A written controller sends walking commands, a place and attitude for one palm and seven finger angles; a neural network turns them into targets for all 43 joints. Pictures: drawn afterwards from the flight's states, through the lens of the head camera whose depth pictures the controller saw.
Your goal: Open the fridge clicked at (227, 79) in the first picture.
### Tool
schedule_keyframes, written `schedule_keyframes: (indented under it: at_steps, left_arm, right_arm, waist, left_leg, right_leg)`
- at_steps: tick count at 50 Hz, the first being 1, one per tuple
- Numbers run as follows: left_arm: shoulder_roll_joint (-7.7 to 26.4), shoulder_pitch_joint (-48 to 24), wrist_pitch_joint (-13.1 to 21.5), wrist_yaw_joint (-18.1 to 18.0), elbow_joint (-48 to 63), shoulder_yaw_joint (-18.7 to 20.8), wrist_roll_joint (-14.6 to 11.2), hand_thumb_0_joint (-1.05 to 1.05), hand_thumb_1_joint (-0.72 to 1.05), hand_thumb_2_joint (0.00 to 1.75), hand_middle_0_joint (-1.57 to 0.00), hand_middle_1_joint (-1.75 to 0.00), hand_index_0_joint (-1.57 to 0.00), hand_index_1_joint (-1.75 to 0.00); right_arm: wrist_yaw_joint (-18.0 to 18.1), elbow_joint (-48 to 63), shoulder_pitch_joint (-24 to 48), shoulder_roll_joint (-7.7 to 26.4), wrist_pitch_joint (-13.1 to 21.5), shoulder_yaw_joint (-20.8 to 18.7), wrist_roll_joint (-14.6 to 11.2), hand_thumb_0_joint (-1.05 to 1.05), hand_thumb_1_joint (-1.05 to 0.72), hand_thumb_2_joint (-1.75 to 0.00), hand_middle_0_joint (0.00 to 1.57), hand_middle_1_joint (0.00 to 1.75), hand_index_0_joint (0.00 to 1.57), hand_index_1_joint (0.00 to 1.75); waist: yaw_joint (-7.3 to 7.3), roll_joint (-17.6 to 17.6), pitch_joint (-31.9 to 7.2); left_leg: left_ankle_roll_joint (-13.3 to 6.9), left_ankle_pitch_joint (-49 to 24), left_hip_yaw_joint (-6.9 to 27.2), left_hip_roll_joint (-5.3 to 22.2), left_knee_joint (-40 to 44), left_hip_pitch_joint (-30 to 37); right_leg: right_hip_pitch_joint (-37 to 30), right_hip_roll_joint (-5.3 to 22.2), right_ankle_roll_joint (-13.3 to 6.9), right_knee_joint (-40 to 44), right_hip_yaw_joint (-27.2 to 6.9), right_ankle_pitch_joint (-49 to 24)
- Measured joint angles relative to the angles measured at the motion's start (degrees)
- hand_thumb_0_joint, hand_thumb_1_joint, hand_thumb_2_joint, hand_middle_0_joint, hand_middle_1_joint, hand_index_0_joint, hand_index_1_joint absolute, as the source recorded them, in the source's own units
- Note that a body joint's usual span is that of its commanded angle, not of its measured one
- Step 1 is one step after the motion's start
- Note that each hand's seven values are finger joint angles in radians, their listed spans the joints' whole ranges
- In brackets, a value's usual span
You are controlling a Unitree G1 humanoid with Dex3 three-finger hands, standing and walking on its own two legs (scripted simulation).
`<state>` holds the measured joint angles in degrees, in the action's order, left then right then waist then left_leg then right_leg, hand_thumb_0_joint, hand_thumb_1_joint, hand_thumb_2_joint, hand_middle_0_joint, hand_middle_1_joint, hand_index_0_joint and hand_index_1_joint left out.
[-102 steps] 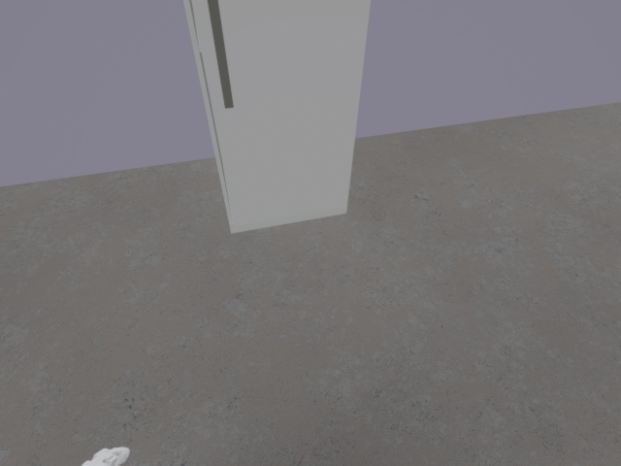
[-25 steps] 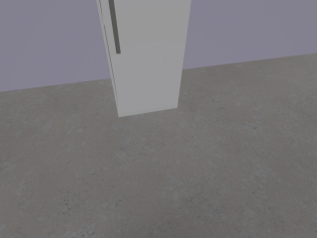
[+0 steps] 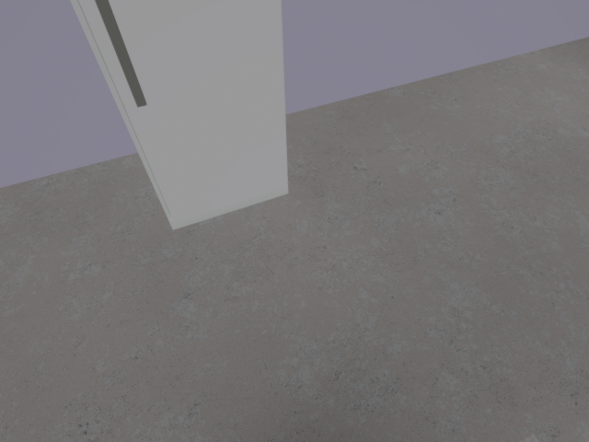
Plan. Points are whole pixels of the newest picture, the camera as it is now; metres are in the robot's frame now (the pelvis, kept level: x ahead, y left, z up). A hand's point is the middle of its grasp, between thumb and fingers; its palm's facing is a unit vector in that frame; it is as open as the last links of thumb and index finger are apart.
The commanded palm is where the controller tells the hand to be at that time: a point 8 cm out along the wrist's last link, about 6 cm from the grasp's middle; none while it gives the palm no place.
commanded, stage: walk to a spot facing it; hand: left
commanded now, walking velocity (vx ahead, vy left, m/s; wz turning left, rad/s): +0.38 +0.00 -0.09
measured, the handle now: (111, 24) +0.98 +0.48 +0.12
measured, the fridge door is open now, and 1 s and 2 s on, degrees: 0 0 0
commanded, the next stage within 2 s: turn to face it in 0.54 s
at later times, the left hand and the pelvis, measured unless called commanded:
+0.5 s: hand out of the picture +0.13 +0.18 -0.19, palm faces +0.07 -0.99 -0.11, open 7.4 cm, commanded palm none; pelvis +0.22 +0.03 -0.01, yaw -1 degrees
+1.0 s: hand (216, 263) +0.47 +0.18 -0.15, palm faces +0.00 -0.98 -0.20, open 7.3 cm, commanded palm none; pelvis +0.36 +0.01 +0.01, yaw +2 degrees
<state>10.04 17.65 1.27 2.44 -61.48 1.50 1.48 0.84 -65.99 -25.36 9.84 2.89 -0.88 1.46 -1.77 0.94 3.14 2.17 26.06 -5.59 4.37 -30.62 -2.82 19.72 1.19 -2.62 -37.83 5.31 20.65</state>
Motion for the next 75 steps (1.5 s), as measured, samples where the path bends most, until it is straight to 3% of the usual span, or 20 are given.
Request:
schedule_keyframes:
  at_steps: [1,4,6,9,15,22,27,30,36,40,45,47,51,54,58,65,68,70,72,75]
  left_arm:
    - [0.28,-0.72,1.20,-0.21,0.81,0.34,0.12,0.01,0.91,0.90,-0.20,-0.29,-0.20,-0.30]
    - [0.34,-1.52,3.31,-1.51,1.69,0.92,-0.37,0.00,0.91,0.90,-0.20,-0.29,-0.20,-0.30]
    - [0.02,-0.65,3.49,-2.22,1.56,0.89,-0.27,0.00,0.91,0.90,-0.20,-0.29,-0.20,-0.30]
    - [-1.02,1.38,3.34,-2.75,0.22,0.37,0.13,0.00,0.91,0.90,-0.20,-0.29,-0.20,-0.30]
    - [-3.25,4.78,3.24,-2.82,-2.51,-0.64,0.17,0.00,0.91,0.90,-0.20,-0.29,-0.20,-0.30]
    - [-3.16,7.63,3.17,-3.23,-3.67,-0.23,0.24,0.00,0.91,0.90,-0.20,-0.29,-0.20,-0.30]
    - [-1.94,6.63,1.13,-2.84,-4.26,0.67,-0.36,0.00,0.91,0.90,-0.20,-0.29,-0.20,-0.30]
    - [-0.86,4.03,0.38,-2.44,-2.79,1.57,0.20,0.00,0.91,0.90,-0.20,-0.29,-0.20,-0.30]
    - [0.13,-0.47,-0.96,-2.26,1.42,2.65,0.70,0.00,0.92,0.90,-0.19,-0.29,-0.19,-0.30]
    - [0.05,-4.08,-1.14,-2.59,2.63,2.02,0.51,0.00,0.92,0.90,-0.19,-0.29,-0.19,-0.30]
    - [-0.68,-7.99,-1.41,-3.10,3.75,1.32,0.16,0.00,0.92,0.90,-0.19,-0.29,-0.19,-0.30]
    - [-1.18,-8.82,-1.20,-3.12,4.41,1.12,-0.04,0.00,0.92,0.90,-0.19,-0.29,-0.19,-0.30]
    - [-3.02,-10.36,0.15,-3.44,5.55,0.43,0.01,0.00,0.92,0.90,-0.19,-0.29,-0.20,-0.30]
    - [-3.66,-10.29,0.32,-3.90,6.60,0.45,-0.36,0.00,0.92,0.90,-0.20,-0.29,-0.20,-0.30]
    - [-2.57,-9.62,0.04,-4.41,7.56,1.02,-0.15,-0.02,0.93,0.90,-0.20,-0.29,-0.20,-0.30]
    - [0.70,-6.96,-1.46,-3.85,7.12,1.64,0.73,-0.01,0.92,0.90,-0.20,-0.29,-0.20,-0.30]
    - [2.44,-5.17,-2.19,-3.46,6.78,2.11,0.50,-0.01,0.92,0.90,-0.20,-0.29,-0.20,-0.30]
    - [4.00,-4.57,-3.38,-3.32,6.21,2.58,0.08,0.00,0.92,0.90,-0.20,-0.29,-0.20,-0.30]
    - [5.07,-4.37,-4.64,-3.46,5.61,2.85,0.08,0.00,0.92,0.90,-0.20,-0.29,-0.20,-0.30]
    - [5.65,-4.52,-5.15,-3.14,4.85,3.07,0.13,0.00,0.92,0.90,-0.19,-0.29,-0.19,-0.30]
  right_arm:
    - [-0.17,-0.92,-0.65,-0.37,-0.44,0.04,-0.35,0.01,-0.90,-0.90,0.21,0.30,0.20,0.30]
    - [-0.70,-3.06,-0.12,-0.86,-1.91,-0.19,-0.62,0.01,-0.91,-0.90,0.21,0.30,0.20,0.30]
    - [-0.77,-2.73,1.76,-0.62,-2.22,-0.73,-0.43,0.01,-0.91,-0.90,0.21,0.30,0.20,0.30]
    - [-0.88,0.08,5.99,0.03,-2.06,-1.57,-0.09,0.02,-0.91,-0.90,0.20,0.30,0.20,0.30]
    - [-1.98,6.00,13.95,-0.14,-1.51,-2.23,-0.30,0.01,-0.91,-0.90,0.20,0.30,0.20,0.30]
    - [-2.51,8.98,19.15,-1.26,-0.37,-1.57,-0.25,0.01,-0.91,-0.90,0.20,0.30,0.20,0.30]
    - [-1.38,9.45,18.59,-2.02,1.27,-1.12,0.15,0.01,-0.91,-0.90,0.20,0.30,0.20,0.30]
    - [-0.04,8.38,15.87,-2.45,1.38,-1.90,-0.47,0.00,-0.92,-0.90,0.20,0.30,0.20,0.30]
    - [0.77,5.57,10.22,-0.50,1.28,-2.03,-0.42,-0.01,-0.95,-0.90,0.20,0.30,0.20,0.30]
    - [0.53,3.46,6.26,-1.37,0.59,-1.34,-0.50,0.00,-0.93,-0.90,0.20,0.30,0.20,0.30]
    - [0.07,1.77,2.76,-3.54,-1.37,-0.90,-0.26,0.00,-0.92,-0.90,0.20,0.30,0.20,0.30]
    - [-0.04,1.51,1.91,-4.08,-2.28,-0.97,-0.26,0.01,-0.91,-0.90,0.20,0.30,0.20,0.30]
    - [-0.25,2.29,3.24,-3.52,-4.02,-1.60,-0.75,0.01,-0.91,-0.90,0.20,0.30,0.20,0.30]
    - [-0.61,3.54,5.60,-2.58,-5.17,-2.29,-0.64,0.01,-0.91,-0.90,0.20,0.30,0.20,0.30]
    - [-1.12,5.80,9.17,-0.32,-6.08,-3.27,-0.34,0.01,-0.91,-0.90,0.20,0.30,0.20,0.30]
    - [-1.45,10.35,15.79,3.45,-6.16,-3.97,-0.29,0.01,-0.91,-0.90,0.20,0.30,0.20,0.30]
    - [-1.62,12.48,17.53,4.54,-5.44,-3.70,-0.25,0.01,-0.91,-0.90,0.20,0.30,0.19,0.30]
    - [-1.57,13.52,18.58,4.33,-4.51,-3.46,-0.13,0.01,-0.91,-0.90,0.20,0.30,0.19,0.30]
    - [-1.37,14.19,19.04,3.90,-3.84,-2.71,-0.08,0.01,-0.91,-0.90,0.20,0.30,0.20,0.30]
    - [-0.64,14.35,18.75,3.14,-3.70,-1.86,-0.10,0.01,-0.91,-0.90,0.20,0.30,0.20,0.30]
  waist:
    - [0.28,-0.11,0.36]
    - [1.49,-0.46,0.48]
    - [2.13,-0.96,-0.31]
    - [1.79,-1.25,-1.39]
    - [1.30,-0.58,-2.03]
    - [3.93,-1.62,-0.38]
    - [3.71,-3.06,0.96]
    - [3.56,-3.35,0.71]
    - [2.70,-3.27,-1.00]
    - [0.98,-2.96,-1.09]
    - [-1.15,-2.17,-0.90]
    - [-1.57,-1.71,-1.07]
    - [-2.05,0.96,0.24]
    - [-1.55,0.92,0.73]
    - [-0.69,0.52,0.24]
    - [1.53,-1.55,0.79]
    - [2.42,-2.40,1.08]
    - [2.82,-4.12,1.60]
    - [3.28,-4.59,2.05]
    - [3.22,-4.07,1.91]
  left_leg:
    - [-0.63,1.18,-0.05,0.64,-5.95,-2.10]
    - [-2.29,1.30,2.10,0.73,-28.20,-11.24]
    - [-2.49,-1.72,1.69,0.92,-35.56,-17.09]
    - [-1.79,-6.31,0.88,1.95,-36.08,-24.49]
    - [-0.81,-16.56,0.35,3.38,-24.37,-32.27]
    - [-3.50,-17.39,-1.71,0.52,-6.74,-25.91]
    - [-6.82,-12.89,-4.60,-0.79,-8.83,-20.81]
    - [-6.40,-12.82,-6.42,-1.52,-3.67,-15.66]
    - [-6.78,-13.80,-8.56,-3.04,5.50,-8.37]
    - [-6.43,-13.34,-6.93,-3.93,7.61,-6.16]
    - [-5.11,-10.21,-3.82,-4.20,4.50,-6.53]
    - [-4.34,-8.31,-2.76,-4.26,1.96,-7.44]
    - [-2.11,0.60,0.86,-3.44,-13.78,-14.25]
    - [-0.46,1.75,1.82,-2.85,-28.77,-20.66]
    - [0.90,-1.42,2.09,-0.91,-33.31,-24.68]
    - [0.84,-2.47,0.04,0.26,-18.06,-20.95]
    - [0.12,-8.01,-1.27,-0.28,-7.68,-16.42]
    - [-2.78,-8.54,-1.55,-1.65,-8.11,-16.89]
    - [-4.85,-7.82,-1.33,-1.96,-7.91,-16.68]
    - [-5.25,-10.19,-0.21,-2.56,-3.22,-15.09]
  right_leg:
    - [-0.33,0.11,-0.32,-0.05,0.65,-4.38]
    - [-3.96,-0.62,-1.10,-0.33,1.59,-0.49]
    - [-7.32,-1.12,-1.07,3.18,1.12,-0.03]
    - [-12.03,-1.68,-0.82,9.49,0.12,-1.77]
    - [-19.76,-2.69,0.07,17.97,-0.40,-2.18]
    - [-25.58,-1.95,2.58,16.46,-0.39,4.64]
    - [-8.24,-0.13,0.57,-25.03,-4.19,7.52]
    - [2.45,1.48,0.57,-34.25,-3.75,0.92]
    - [13.48,4.69,2.80,-27.22,-2.74,-7.69]
    - [10.99,5.78,4.32,-13.20,-1.96,-9.73]
    - [3.93,3.89,5.10,-1.99,-0.89,-6.56]
    - [0.04,2.84,5.18,3.26,0.01,-7.79]
    - [-2.48,2.41,1.15,4.95,3.29,-5.35]
    - [-4.54,3.59,0.94,6.64,5.63,-5.47]
    - [-6.69,4.83,1.44,8.59,8.51,-5.63]
    - [-7.32,7.63,3.24,5.82,11.91,-3.37]
    - [-6.15,9.03,4.71,1.42,13.07,-0.93]
    - [-2.92,9.90,5.75,-5.83,9.42,4.58]
    - [1.21,7.88,6.06,-15.68,3.93,9.74]
    - [5.63,5.78,6.40,-24.95,-0.30,6.07]
